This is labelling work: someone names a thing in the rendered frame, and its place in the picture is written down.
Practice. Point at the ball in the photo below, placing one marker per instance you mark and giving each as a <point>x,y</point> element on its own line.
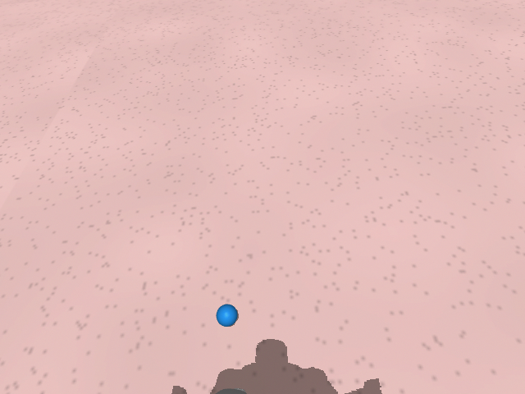
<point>227,315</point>

